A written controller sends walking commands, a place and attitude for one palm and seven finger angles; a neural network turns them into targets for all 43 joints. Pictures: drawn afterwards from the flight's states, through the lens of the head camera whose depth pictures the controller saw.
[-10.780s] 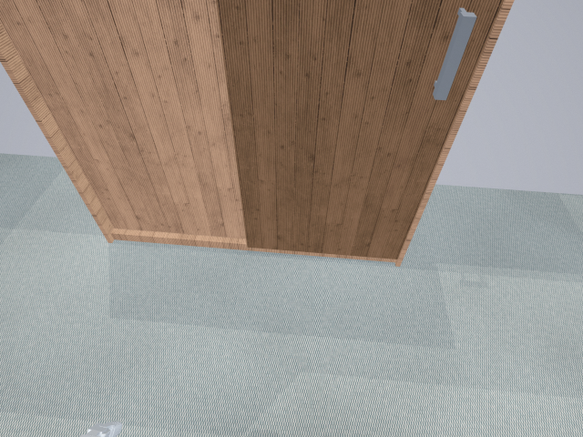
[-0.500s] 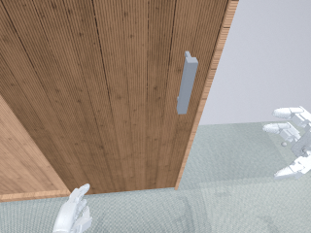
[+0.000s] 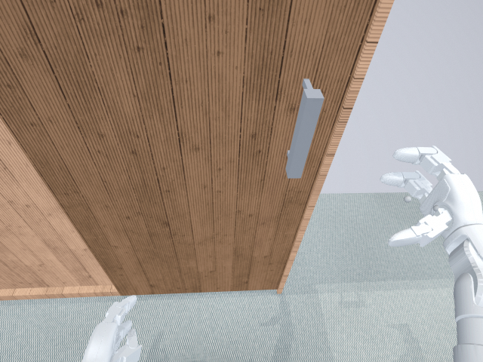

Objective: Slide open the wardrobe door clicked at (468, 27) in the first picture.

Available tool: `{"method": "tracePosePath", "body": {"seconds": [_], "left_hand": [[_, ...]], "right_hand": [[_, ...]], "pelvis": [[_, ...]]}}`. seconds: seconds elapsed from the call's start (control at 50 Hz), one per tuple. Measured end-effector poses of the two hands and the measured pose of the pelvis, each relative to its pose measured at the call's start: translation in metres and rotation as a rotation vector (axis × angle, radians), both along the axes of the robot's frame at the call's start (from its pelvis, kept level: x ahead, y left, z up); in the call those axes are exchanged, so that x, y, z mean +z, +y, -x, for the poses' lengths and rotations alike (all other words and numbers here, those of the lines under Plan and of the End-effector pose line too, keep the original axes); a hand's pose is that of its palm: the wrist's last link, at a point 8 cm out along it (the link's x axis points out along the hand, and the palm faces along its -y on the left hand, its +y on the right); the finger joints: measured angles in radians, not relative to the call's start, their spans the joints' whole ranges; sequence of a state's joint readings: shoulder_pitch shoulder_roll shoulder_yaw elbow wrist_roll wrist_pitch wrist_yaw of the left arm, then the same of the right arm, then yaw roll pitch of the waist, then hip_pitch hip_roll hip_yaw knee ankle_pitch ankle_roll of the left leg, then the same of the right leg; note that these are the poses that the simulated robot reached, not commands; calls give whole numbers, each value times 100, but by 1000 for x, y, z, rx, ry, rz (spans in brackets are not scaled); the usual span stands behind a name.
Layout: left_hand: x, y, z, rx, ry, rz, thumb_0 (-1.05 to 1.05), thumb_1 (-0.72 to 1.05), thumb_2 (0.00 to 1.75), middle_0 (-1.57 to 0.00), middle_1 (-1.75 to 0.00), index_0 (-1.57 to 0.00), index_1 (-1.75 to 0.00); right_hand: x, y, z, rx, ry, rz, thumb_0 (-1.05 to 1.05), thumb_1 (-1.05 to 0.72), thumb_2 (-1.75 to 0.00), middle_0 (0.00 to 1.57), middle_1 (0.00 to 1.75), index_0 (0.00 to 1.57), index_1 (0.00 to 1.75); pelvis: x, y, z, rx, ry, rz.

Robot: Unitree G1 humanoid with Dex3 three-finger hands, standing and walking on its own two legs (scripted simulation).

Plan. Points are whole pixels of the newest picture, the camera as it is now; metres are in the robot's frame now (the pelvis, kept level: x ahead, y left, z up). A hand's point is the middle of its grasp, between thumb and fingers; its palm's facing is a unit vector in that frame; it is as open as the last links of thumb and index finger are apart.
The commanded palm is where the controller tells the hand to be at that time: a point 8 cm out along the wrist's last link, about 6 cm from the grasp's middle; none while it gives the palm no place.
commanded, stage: move the hooked fingers beside the handle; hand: right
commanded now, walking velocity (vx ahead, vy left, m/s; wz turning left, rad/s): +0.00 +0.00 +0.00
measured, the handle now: (299, 130) +0.50 -0.08 +0.13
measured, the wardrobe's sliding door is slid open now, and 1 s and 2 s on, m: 0.00 0.00 0.00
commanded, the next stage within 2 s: feel for the door with the fingertips in 1.78 s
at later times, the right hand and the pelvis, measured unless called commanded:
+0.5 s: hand (371, 171) +0.39 -0.18 +0.15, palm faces -0.08 +1.00 -0.02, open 14.0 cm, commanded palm +0.37 -0.24 +0.15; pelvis +0.00 +0.01 +0.00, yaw +1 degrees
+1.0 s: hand (341, 148) +0.44 -0.14 +0.15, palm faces -0.11 +0.99 -0.01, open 14.0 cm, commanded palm +0.42 -0.20 +0.14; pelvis -0.01 +0.01 +0.00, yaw +1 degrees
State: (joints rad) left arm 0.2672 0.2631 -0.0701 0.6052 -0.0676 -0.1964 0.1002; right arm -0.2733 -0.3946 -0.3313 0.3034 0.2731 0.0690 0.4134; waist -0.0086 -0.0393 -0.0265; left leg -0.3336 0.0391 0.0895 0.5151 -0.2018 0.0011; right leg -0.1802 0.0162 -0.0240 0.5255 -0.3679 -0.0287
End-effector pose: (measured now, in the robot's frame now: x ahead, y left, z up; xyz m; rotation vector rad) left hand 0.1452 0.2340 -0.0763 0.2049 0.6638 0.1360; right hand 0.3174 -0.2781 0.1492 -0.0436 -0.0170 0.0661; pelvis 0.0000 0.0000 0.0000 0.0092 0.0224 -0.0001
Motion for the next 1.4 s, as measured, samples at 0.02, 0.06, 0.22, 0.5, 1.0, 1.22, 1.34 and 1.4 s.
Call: {"method": "tracePosePath", "body": {"seconds": [0.02,0.06,0.22,0.5,1.0,1.22,1.34,1.4], "left_hand": [[0,1,1,3,4,-1,2,90,90,-20,-30,-21,-30],[-1,3,2,9,12,-3,2,90,90,-20,-30,-21,-30],[-5,13,8,29,47,-11,2,90,90,-20,-30,-21,-30],[-12,26,28,70,118,-11,2,90,90,-20,-30,-21,-30],[-31,32,99,149,317,-8,1,90,90,-20,-30,-21,-30],[-34,33,121,186,373,4,1,90,90,-20,-30,-21,-30],[-32,33,114,178,357,2,1,90,90,-20,-30,-21,-30],[-30,33,106,163,340,-4,1,90,90,-20,-30,-21,-30]], "right_hand": [[0,2,-2,0,0,0,-1,50,-30,30,120,30,120],[1,5,-7,2,-2,-1,-1,50,-30,30,120,30,120],[-1,22,-29,17,15,-7,-1,50,-30,30,120,30,120],[-1,39,-55,16,16,-21,-1,50,-30,30,120,30,120],[-3,77,-111,41,12,-35,-1,50,-30,30,120,30,120],[-9,79,-116,36,4,-34,-1,50,-30,30,120,30,120],[-10,72,-108,30,-2,-34,-1,50,-30,30,120,30,120],[-9,70,-105,32,1,-31,-1,50,-30,30,120,30,120]], "pelvis": [[0,0,0,0,1,0],[0,1,-1,0,4,1],[0,5,-1,0,17,4],[0,11,0,11,34,8],[-4,7,7,25,87,13],[-4,7,6,44,102,14],[-4,7,7,43,95,12],[-4,7,7,35,91,10]]}}
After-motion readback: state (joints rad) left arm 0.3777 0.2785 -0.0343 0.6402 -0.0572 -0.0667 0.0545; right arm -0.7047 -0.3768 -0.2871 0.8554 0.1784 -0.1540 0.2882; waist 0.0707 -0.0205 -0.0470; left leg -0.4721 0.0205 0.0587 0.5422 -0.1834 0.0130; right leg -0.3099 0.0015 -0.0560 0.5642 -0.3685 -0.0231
